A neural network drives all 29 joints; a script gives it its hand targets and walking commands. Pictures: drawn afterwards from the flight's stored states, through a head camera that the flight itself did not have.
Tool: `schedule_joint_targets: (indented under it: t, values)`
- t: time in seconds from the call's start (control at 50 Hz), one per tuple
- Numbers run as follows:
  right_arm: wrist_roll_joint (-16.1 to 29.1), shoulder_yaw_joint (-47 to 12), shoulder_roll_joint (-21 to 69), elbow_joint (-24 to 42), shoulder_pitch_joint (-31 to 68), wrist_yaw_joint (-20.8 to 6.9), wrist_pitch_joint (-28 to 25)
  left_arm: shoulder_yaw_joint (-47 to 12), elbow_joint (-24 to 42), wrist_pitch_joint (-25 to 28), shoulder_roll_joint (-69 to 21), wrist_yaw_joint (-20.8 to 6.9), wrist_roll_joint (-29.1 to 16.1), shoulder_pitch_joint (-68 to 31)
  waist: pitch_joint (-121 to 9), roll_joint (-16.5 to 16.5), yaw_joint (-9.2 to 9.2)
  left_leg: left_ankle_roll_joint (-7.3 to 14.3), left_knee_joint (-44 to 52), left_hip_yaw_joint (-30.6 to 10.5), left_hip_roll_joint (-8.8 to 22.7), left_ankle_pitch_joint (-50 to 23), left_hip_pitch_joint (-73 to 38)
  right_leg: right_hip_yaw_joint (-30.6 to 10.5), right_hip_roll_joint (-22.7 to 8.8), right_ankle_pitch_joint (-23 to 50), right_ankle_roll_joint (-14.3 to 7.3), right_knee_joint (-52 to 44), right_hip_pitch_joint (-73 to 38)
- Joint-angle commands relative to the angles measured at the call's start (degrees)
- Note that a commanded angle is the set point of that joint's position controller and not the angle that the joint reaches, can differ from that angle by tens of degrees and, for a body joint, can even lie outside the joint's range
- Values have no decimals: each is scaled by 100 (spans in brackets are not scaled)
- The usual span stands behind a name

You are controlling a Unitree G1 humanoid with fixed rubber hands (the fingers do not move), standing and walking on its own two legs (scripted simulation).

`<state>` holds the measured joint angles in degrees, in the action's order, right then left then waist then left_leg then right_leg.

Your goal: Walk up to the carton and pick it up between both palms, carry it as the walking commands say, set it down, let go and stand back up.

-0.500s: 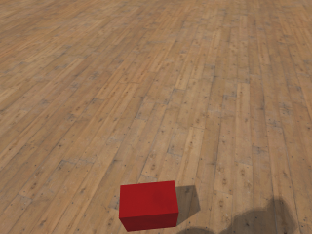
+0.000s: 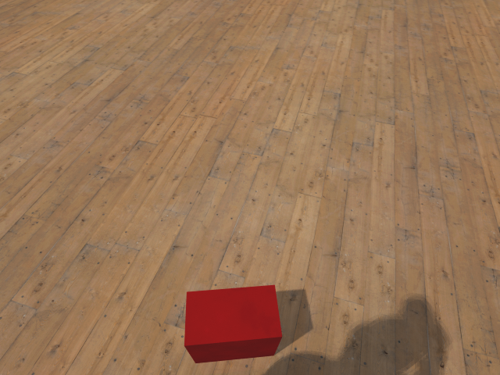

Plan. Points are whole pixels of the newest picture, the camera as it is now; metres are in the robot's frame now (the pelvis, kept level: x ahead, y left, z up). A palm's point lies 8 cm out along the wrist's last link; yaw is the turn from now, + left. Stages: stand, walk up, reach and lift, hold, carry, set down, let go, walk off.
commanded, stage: stand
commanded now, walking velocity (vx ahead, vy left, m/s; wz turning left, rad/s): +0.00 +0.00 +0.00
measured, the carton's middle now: (233, 326) +0.36 +0.04 -0.64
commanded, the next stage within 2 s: reach and lift in 0.64 s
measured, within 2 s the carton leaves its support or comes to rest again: neither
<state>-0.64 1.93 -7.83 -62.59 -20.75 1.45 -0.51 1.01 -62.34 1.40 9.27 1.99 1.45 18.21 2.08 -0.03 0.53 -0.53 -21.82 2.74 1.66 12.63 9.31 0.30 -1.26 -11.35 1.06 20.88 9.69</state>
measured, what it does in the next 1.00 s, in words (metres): stands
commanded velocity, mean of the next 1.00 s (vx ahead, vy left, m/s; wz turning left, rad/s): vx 0.00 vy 0.00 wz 0.00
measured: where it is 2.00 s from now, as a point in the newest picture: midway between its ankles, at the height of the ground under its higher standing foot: outside the picture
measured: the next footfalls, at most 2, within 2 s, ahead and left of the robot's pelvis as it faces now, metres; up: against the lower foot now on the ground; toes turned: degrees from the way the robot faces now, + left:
none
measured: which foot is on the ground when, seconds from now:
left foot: down 0.00-1.00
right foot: down 0.00-1.00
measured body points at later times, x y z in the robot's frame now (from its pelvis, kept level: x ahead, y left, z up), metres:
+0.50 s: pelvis +0.01 +0.01 +0.00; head +0.02 +0.02 +0.45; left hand -0.01 +0.23 -0.16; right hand +0.00 -0.22 -0.15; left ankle -0.01 +0.12 -0.75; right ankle +0.00 -0.13 -0.75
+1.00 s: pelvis -0.04 +0.00 -0.03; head +0.02 +0.00 +0.41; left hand +0.16 +0.22 -0.15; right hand +0.15 -0.21 -0.14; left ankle -0.01 +0.12 -0.75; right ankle +0.00 -0.13 -0.75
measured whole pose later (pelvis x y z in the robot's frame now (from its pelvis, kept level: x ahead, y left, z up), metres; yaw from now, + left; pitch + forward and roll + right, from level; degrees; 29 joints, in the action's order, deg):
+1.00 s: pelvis -0.04 +0.00 -0.03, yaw +0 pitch +7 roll +0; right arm 0.8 0.8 -9.1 -30.5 0.1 -1.4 30.7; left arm 2.9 -34.2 -30.6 10.6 0.0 0.2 -1.9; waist 0.1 -0.6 1.4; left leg 0.3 -40.7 2.3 1.1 18.1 29.5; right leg -0.3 -1.9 -17.4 0.9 41.2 30.6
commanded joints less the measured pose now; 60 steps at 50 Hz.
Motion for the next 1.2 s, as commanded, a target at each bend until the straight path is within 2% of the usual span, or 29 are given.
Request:
schedule_joint_targets:
  t: [0.0, 0.04, 0.12, 0.18, 0.22, 0.3, 0.42, 0.44, 0.54, 0.62, 0.64, 0.66, 0.68, 0.7, 0.72, 0.76, 0.78, 0.84, 0.86, 0.88, 0.9, 0.94, 0.96, 0.98, 1.06, 1.08, 1.12, 1.16, 1.18]
  values:
    - [79, 103, -613, 180, -444, 39, -59, -19, -63, 13, 151, 43, -17, 552, 126, 97, -23, 101, 371, -278, 524, -808, 93, -344, -518, 1517, -207, -255, -167]
    - [37, 83, -662, 155, -385, 63, -38, 70, -7, 30, 474, 59, -39, 643, 10, -98, -212, 118, 529, -369, 587, -989, 204, -255, -519, 1140, -286, -128, -459]
    - [25, 123, -708, 217, -375, 87, -40, -13, 17, 35, 386, 14, -71, 508, 107, 314, -102, 158, 496, -240, 607, -923, 19, -324, -585, 864, -276, -246, -158]
    - [55, 81, -689, 226, -329, 82, -50, -23, -16, 53, 436, 33, -3, 503, -164, -106, -93, 98, 389, -290, 516, -951, -251, -289, -488, 1195, -187, -178, -103]
    - [57, 52, -538, 200, -184, 83, -70, -10, -54, 43, 418, 46, -19, 484, 178, 160, -92, 103, 346, -229, 573, -1277, -142, -378, -505, 1290, -201, -299, -37]
    - [12, 98, -587, 153, -270, 61, -47, 12, 37, 9, 496, 46, -12, 349, 135, -141, -92, 121, 454, -304, 553, -1195, -160, -267, -480, 1187, -140, -149, 65]
    - [31, 124, -794, 102, -452, 73, -98, -33, -12, 44, 320, 36, -52, 440, -296, 512, -67, 199, 399, -214, 594, -1582, -181, -325, -577, 1255, -121, -119, -462]
    - [48, 78, -655, 201, -334, 78, -96, -45, 7, 46, 418, 24, 10, 410, 24, 60, -53, 129, 462, -276, 589, -1556, -97, -307, -593, 1388, -160, -82, -346]
    - [22, 60, -584, 218, -294, 71, -32, 54, -47, -24, 531, 30, -51, 443, 327, -290, -147, 89, 528, -250, 589, -508, 118, -279, -528, 604, -247, -286, 103]
    - [47, 139, -788, 247, -234, 25, -25, 13, -82, -50, 379, 23, 44, 445, 330, 12, -4, 114, 488, -196, 506, -7, 218, -332, -515, 734, -200, -454, -37]
    - [621, -276, -1425, 3389, 3609, -1, 430, -215, 3383, -306, 1002, 144, -580, -3856, -229, 326, -316, 197, -923, -580, 143, 1466, 1418, -160, -22, -1625, -587, 885, 1772]
    - [901, -437, -1176, 2413, 3169, 57, 865, -513, 2633, -649, 719, 170, -764, -3602, -276, 235, -187, 75, -908, -423, 291, 1809, 1750, 3, -116, -1867, -612, 1174, 1492]
    - [799, -522, -1203, 2647, 3050, 72, 1171, -364, 2700, -1108, 489, 138, -953, -3173, -405, 166, -27, 91, -876, -248, 151, 1817, 1594, 63, -87, -1961, -647, 1183, 1717]
    - [672, -281, -1390, 3051, 2853, 29, 1524, -175, 2919, -1562, 517, 51, -856, -2459, -812, 116, 232, 188, -680, -185, 5, 1484, 1268, 198, 43, -1490, -482, 1209, 1410]
    - [586, -5, -1047, 3175, 2587, 43, 1887, -102, 2748, -1964, 220, 33, -723, -2422, -477, 297, 59, 233, -808, -67, 27, 1379, 1674, 15, -65, -1209, -449, 1273, 1594]
    - [462, 127, -874, 2826, 1546, 150, 2804, -228, 2329, -2925, 693, -9, -708, -1697, -851, -536, 280, 344, -1042, -177, -186, 272, 1330, -89, 33, 78, -174, 1148, 1496]
    - [430, 2, -859, 3276, 1726, 101, 2934, -241, 2806, -3074, 850, -37, -860, -1835, -1701, -371, 357, 484, -1029, -213, -255, 295, 1481, -61, 47, 162, -164, 1260, 1246]
    - [258, -154, -532, 3402, 1795, -226, 3285, 511, 2806, -3404, 896, -140, -341, -927, -1601, -402, -65, 478, -1122, -536, -280, 371, 1977, -141, 257, -56, -202, 1670, 908]
    - [277, -122, -308, 3191, 1153, -308, 3386, 526, 2720, -3443, 723, -171, -12, -651, -1125, 315, -354, 362, -1102, -344, -272, 691, 1962, -188, 346, -562, -305, 1621, 1097]
    - [156, -140, -330, 3407, 1473, -352, 3370, 564, 2907, -3468, 733, -117, 86, -973, -1253, -11, -253, 347, -1145, -385, -245, 440, 2006, -224, 372, -447, -269, 1628, 947]
    - [79, -35, -267, 3348, 1113, -373, 3290, 255, 2711, -3431, 439, -201, -46, -729, -1138, -194, -18, 277, -1237, -312, -293, 646, 1598, 80, 390, -463, -224, 1596, 1282]
    - [-338, 297, -317, 3214, 1269, -365, 3267, 321, 2833, -3372, 171, -252, 273, -1068, -537, 67, 13, 115, -1252, -333, -282, 474, 2333, 168, 371, -412, -304, 1702, 1556]
    - [-426, 359, -346, 3485, 1415, -387, 3127, 464, 2823, -3189, 162, -286, 304, -1068, -707, -270, -29, 184, -1337, -196, -347, 615, 2142, 182, 390, -688, -273, 1665, 1754]
    - [-264, 505, -598, 3831, 1805, -384, 2953, 631, 3237, -3005, 28, -363, 503, -1302, -870, 353, -67, 166, -1464, -223, -215, 61, 2180, 13, 326, -383, -343, 1737, 1847]
    - [-426, 578, -425, 4130, 2321, -328, 2411, 799, 3699, -2326, 529, -549, 362, -2138, -1173, 50, 206, 81, -2010, -301, -229, -189, 2543, 25, 239, 193, -263, 2184, 1601]
    - [-302, 470, -339, 4329, 2843, -265, 2168, 899, 3979, -2110, 608, -610, 391, -2867, -1278, 248, 81, 97, -2277, -128, -297, 26, 2895, -28, 177, 165, -190, 2193, 1798]
    - [-245, 525, -153, 4181, 2227, -200, 1983, 798, 4314, -1825, 971, -619, 297, -2476, -2042, -98, 315, 119, -2764, -349, -349, -726, 2621, -117, 136, 1312, -103, 2802, 1748]
    - [320, 243, -58, 4658, 2892, -154, 1630, 831, 4868, -1504, 1130, -610, -43, -3015, -2981, 251, -193, 87, -3145, -291, -300, -1521, 2506, -103, 225, 1531, -50, 3142, 2211]
    - [170, 366, -416, 4475, 2477, -130, 1596, 956, 4477, -1506, 1163, -530, -46, -2733, -3354, 7, 108, 129, -3309, -354, -244, -2022, 2258, -73, 216, 1989, -8, 3285, 2227]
